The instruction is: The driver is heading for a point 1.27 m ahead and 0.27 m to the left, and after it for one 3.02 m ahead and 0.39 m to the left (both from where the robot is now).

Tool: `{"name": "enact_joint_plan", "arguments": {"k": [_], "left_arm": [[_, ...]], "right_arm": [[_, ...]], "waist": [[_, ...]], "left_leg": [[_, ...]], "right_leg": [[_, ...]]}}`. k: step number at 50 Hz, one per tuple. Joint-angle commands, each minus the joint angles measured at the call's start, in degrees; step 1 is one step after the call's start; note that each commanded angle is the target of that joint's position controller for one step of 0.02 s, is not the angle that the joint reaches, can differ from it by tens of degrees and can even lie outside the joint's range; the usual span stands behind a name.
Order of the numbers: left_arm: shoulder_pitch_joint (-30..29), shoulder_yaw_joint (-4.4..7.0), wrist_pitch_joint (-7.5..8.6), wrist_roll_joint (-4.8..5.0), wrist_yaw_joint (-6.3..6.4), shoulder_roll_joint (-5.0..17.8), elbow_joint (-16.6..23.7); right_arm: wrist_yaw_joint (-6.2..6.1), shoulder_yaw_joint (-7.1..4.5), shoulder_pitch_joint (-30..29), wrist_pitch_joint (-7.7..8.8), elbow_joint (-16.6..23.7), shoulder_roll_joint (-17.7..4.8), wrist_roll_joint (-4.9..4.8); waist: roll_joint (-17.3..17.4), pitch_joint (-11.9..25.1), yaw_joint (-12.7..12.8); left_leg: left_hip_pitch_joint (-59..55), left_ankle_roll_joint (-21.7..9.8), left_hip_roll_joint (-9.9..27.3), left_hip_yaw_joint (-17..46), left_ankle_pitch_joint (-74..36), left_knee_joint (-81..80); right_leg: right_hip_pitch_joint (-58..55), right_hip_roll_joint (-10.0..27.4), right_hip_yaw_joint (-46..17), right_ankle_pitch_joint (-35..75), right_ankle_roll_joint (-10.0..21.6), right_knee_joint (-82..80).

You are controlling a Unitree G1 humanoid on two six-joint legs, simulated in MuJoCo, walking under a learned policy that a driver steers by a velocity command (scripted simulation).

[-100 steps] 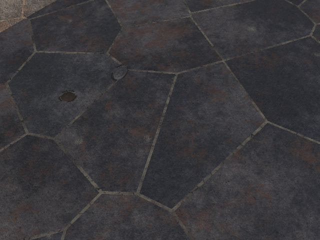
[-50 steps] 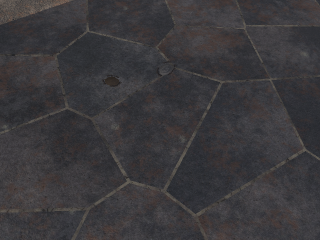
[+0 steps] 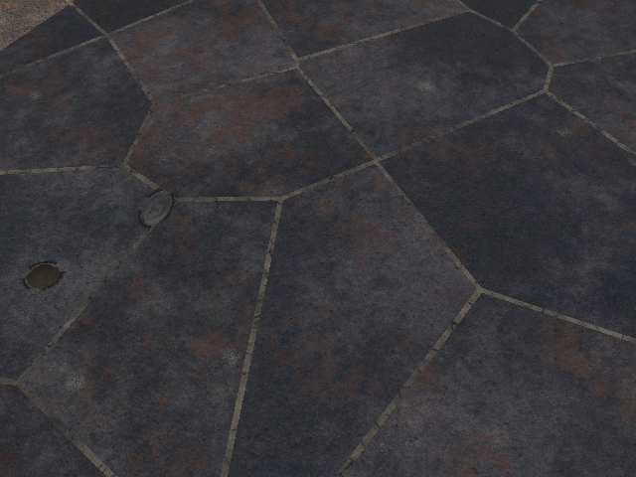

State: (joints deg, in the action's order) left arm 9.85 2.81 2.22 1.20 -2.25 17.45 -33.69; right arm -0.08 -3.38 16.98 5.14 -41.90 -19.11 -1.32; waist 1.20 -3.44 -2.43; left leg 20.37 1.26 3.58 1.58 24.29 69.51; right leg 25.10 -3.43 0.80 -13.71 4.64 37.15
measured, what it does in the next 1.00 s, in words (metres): walks ahead, turning left: left foot, then right foot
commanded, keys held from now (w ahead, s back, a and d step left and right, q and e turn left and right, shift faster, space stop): w+e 0.02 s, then w+q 0.98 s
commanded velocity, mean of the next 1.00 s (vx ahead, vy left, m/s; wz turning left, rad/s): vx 0.49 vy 0.00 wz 0.30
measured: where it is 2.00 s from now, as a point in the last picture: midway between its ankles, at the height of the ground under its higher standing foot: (222, 249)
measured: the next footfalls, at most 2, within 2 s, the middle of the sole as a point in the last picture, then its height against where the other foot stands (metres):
left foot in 0.46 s outside the picture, level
right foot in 0.90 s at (355, 337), level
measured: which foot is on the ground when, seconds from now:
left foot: up 0.00-0.44, down 0.46-0.90, up 0.92-1.00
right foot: down 0.00-0.48, up 0.50-0.88, down 0.90-1.00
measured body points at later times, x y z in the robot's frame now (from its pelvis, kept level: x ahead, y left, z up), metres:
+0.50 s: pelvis +0.30 +0.02 +0.00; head +0.34 +0.02 +0.44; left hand +0.30 +0.31 -0.12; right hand +0.54 -0.20 -0.09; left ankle +0.41 +0.11 -0.72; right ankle +0.09 -0.08 -0.67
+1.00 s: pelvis +0.60 +0.01 +0.01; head +0.63 +0.01 +0.46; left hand +0.68 +0.32 -0.06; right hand +0.77 -0.23 -0.11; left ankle +0.44 +0.10 -0.64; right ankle +0.71 -0.07 -0.72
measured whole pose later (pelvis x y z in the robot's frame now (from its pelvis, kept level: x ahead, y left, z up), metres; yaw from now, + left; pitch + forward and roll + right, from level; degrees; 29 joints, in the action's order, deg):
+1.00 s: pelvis +0.60 +0.01 +0.01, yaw +23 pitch +2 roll +0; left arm 9.0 1.8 5.9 -0.5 -0.4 15.7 -36.2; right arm -0.3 -3.3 20.2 1.5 -41.0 -18.0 -1.7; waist 1.8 -0.5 -1.9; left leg 20.4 -0.7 -3.4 7.7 25.6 65.3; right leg 23.2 -0.9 -0.3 -10.8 0.4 32.4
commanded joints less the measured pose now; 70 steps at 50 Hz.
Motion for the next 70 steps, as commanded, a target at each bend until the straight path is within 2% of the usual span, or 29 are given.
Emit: {"name": "enact_joint_plan", "arguments": {"k": [1,6,12,17,20,22,23,24,25,26,27,28,30,33,37,41,44,45,46,47,48,49,50,52,57,62,66,68,70], "left_arm": [[3.4,2.32,1.63,-1.32,0.41,7.8,3.3],[4.9,1.50,3.06,-1.28,1.49,6.6,-0.5],[9.6,1.45,3.21,-1.12,2.38,7.9,-5.0],[12.9,1.80,2.20,-1.16,2.60,8.2,-8.4],[12.2,2.03,1.03,-1.26,3.32,9.3,-8.6],[11.3,2.15,-0.07,-1.68,4.17,10.6,-8.0],[9.5,2.02,-0.09,-1.66,4.53,10.9,-7.1],[14.0,0.47,1.29,-2.45,4.12,6.2,-4.7],[15.2,-0.81,3.14,-3.00,3.04,4.2,-5.1],[9.3,0.30,4.67,-0.36,1.91,8.3,-3.1],[4.8,-0.08,5.60,0.62,1.51,8.2,-1.1],[2.8,-0.17,6.02,-0.51,1.64,7.5,-0.5],[4.6,0.29,5.02,-2.03,1.97,7.3,-0.6],[5.7,-0.50,3.60,-2.59,2.51,5.1,-0.8],[-4.2,-1.60,3.93,-2.28,2.34,2.5,1.2],[-7.0,-0.27,4.59,-0.77,1.82,5.4,2.1],[-0.9,1.49,5.13,-0.66,1.89,7.5,0.6],[4.9,2.36,5.38,-1.42,2.25,9.3,0.2],[11.2,3.44,5.06,-2.74,2.68,13.7,-0.3],[14.7,3.97,4.21,-1.90,2.01,14.0,-2.3],[12.0,2.86,4.02,-1.43,2.01,9.4,-1.2],[9.6,2.28,3.62,-1.49,2.23,7.4,-1.1],[7.3,1.78,3.47,-1.83,2.26,6.1,-1.2],[5.2,1.34,3.64,-2.18,2.49,4.4,-2.1],[5.9,2.38,4.30,-1.67,2.46,6.1,-5.5],[7.4,2.67,3.57,-0.98,2.38,7.9,-8.6],[10.7,3.20,2.62,0.51,2.09,9.9,-11.7],[11.2,3.27,1.85,1.22,2.05,10.8,-13.1],[10.5,2.75,1.26,1.39,2.25,10.8,-13.9]], "right_arm": [[-0.40,-1.37,-2.8,2.35,6.5,-7.2,1.50],[0.13,-0.40,-4.0,-0.15,4.0,-3.8,1.87],[1.76,0.85,-15.0,0.50,5.9,-1.0,0.33],[4.00,1.29,-20.6,1.00,8.5,-0.3,-0.19],[4.90,0.89,-18.8,1.09,9.1,-1.1,0.24],[4.38,-1.05,-9.1,0.64,7.4,-4.9,0.49],[3.61,-2.33,0.0,0.49,6.0,-7.6,0.31],[2.88,-4.14,7.9,-0.03,5.4,-14.0,1.10],[2.53,-3.38,8.9,-0.11,4.8,-10.6,-0.03],[1.90,-2.55,7.6,-0.60,4.9,-7.7,-0.05],[1.53,-2.24,3.9,-0.91,5.8,-6.7,0.10],[1.41,-1.97,0.3,-1.10,6.4,-6.0,0.36],[1.11,-1.41,-3.7,-1.05,7.8,-4.7,1.22],[0.47,-1.77,-4.7,-0.85,7.0,-5.7,0.77],[-0.46,-2.51,-1.1,-1.59,5.0,-7.6,-0.11],[-0.79,-2.63,2.2,-2.46,3.6,-7.5,-0.68],[-0.67,-2.27,1.4,-2.87,4.0,-5.7,-0.07],[-0.34,-1.22,1.7,-2.65,4.5,-2.7,0.35],[-0.08,0.20,7.0,-2.22,5.7,1.9,0.31],[-0.09,0.30,9.4,-1.83,7.0,-0.3,-0.90],[-0.29,-1.04,6.4,-2.13,6.0,-5.4,-1.25],[-0.34,-1.50,1.4,-2.51,6.8,-6.5,-0.64],[-0.32,-1.54,-0.9,-2.68,7.5,-5.9,0.03],[0.13,-1.68,-1.4,-3.16,7.9,-4.1,-0.22],[0.49,-0.87,-4.9,-4.17,9.2,-0.7,0.26],[1.92,0.34,-12.1,-2.92,10.3,1.6,0.25],[2.94,0.42,-17.7,-2.31,12.5,0.9,0.02],[3.05,-0.17,-17.0,-2.03,12.8,-0.5,0.49],[2.40,-2.52,-3.7,-1.82,8.9,-4.6,0.88]], "waist": [[-5.2,5.7,2.0],[-4.3,3.8,1.9],[-4.2,0.0,6.9],[-2.9,-2.4,8.6],[-5.0,1.4,6.4],[-7.1,8.9,1.0],[-6.0,13.5,-4.4],[5.3,22.7,-4.2],[9.7,29.6,-3.6],[5.3,23.4,-5.2],[1.3,15.6,-4.0],[-3.2,9.1,-1.4],[-1.0,4.8,2.8],[1.0,3.3,4.3],[2.3,3.5,0.0],[4.4,4.8,-0.7],[5.7,6.2,3.4],[3.3,10.9,6.4],[-9.4,19.4,6.2],[-21.9,21.7,5.6],[-12.9,14.4,6.9],[-8.4,8.9,7.2],[-6.0,5.6,6.3],[-8.5,2.9,4.4],[-6.1,1.6,4.2],[-4.4,0.3,6.4],[-4.6,-1.8,7.0],[-5.6,-0.7,5.0],[-5.5,7.6,-3.0]], "left_leg": [[20.9,-1.3,3.6,4.6,-8.8,-1.3],[19.1,1.2,3.9,1.2,-19.3,-11.5],[18.1,-0.5,1.6,-0.8,-36.1,-31.0],[22.8,-3.3,-0.9,-0.6,-30.5,-38.1],[17.6,-6.0,-4.7,-4.6,-21.9,-38.9],[4.4,-8.7,-8.9,-7.5,-17.4,-38.6],[-11.5,-11.6,-6.7,-3.3,-22.7,-40.9],[-38.5,-21.8,9.0,22.0,-21.7,-38.1],[-48.2,-26.8,16.3,44.7,-17.6,-46.6],[-44.7,-23.3,14.0,38.5,-10.9,-49.0],[-35.5,-21.1,12.1,31.4,-10.8,-50.7],[-25.4,-19.8,9.8,27.1,-15.5,-52.9],[-13.3,-19.5,6.3,22.2,-23.6,-56.1],[-3.7,-19.4,3.5,15.8,-30.9,-57.5],[1.0,-14.8,-1.1,11.5,-24.4,-55.4],[-6.0,-12.3,1.7,18.8,-15.8,-50.2],[-7.7,-9.6,1.7,21.8,-15.3,-42.4],[-4.9,-7.6,-1.3,18.9,-13.9,-32.2],[9.4,-3.8,-8.4,11.1,1.3,-13.2],[22.3,-2.3,-7.8,7.6,10.4,0.6],[25.8,-1.7,-4.7,9.0,5.1,6.1],[26.1,-1.3,-2.9,6.8,0.4,6.9],[24.5,-1.1,-1.3,6.2,-3.2,4.8],[20.5,-1.0,1.3,5.5,-6.7,1.0],[22.5,0.1,2.4,4.2,-11.9,-8.2],[17.9,-1.0,1.1,1.1,-23.0,-25.6],[15.5,-3.3,-0.3,-1.3,-20.3,-33.9],[10.9,-5.3,-2.0,-3.0,-15.5,-37.1],[-10.0,-8.1,-5.3,-5.6,-19.2,-42.1]], "right_leg": [[-19.5,15.2,-28.8,-2.9,11.1,-23.5],[-14.9,12.8,-14.9,17.4,10.0,-26.5],[-18.4,11.9,-6.8,15.6,4.8,-29.4],[-30.0,15.6,-4.0,22.9,4.7,-26.6],[-34.5,16.1,-1.6,47.7,3.4,-18.6],[-34.4,14.8,0.2,67.1,2.0,-4.0],[-24.8,13.6,1.7,62.2,0.3,8.7],[0.9,6.4,3.0,32.2,-4.8,33.6],[13.7,-2.2,-5.3,-17.0,-6.1,44.8],[19.9,1.9,-10.1,-14.0,-5.1,46.4],[21.1,4.7,-9.0,-10.0,-4.4,42.4],[19.6,6.3,-7.5,-7.7,-4.3,36.3],[13.1,8.4,-6.8,-5.4,-5.6,30.2],[9.3,8.5,-4.0,-2.4,-8.8,20.8],[1.5,4.8,-2.5,16.0,-9.9,1.5],[-1.1,3.8,-6.1,16.5,-8.7,-6.8],[-9.6,4.1,-5.4,10.2,-5.0,-9.9],[-19.7,8.8,-8.9,7.7,-2.1,-10.2],[-38.9,21.9,-26.8,0.3,4.5,-12.0],[-43.3,28.9,-48.3,-16.2,9.6,-18.5],[-37.7,26.6,-44.1,-22.7,7.8,-20.6],[-31.6,24.2,-34.5,-16.9,5.8,-20.5],[-25.8,21.5,-27.3,-8.5,5.1,-21.3],[-19.6,18.2,-18.1,0.3,4.4,-24.0],[-19.9,18.9,-8.0,11.9,6.5,-27.6],[-21.0,17.3,0.2,16.2,5.6,-28.5],[-25.7,19.6,1.2,19.1,5.1,-27.6],[-28.0,20.2,0.6,31.2,4.6,-23.2],[-24.1,16.7,3.3,44.6,2.2,-7.6]]}}
Velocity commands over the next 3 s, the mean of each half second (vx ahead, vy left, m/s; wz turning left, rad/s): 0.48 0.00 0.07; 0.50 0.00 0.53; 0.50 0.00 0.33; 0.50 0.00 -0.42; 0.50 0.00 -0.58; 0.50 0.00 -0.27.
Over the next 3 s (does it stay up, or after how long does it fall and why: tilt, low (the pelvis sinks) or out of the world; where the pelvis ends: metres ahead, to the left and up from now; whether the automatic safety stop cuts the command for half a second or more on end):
stays up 1.60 0.28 0.00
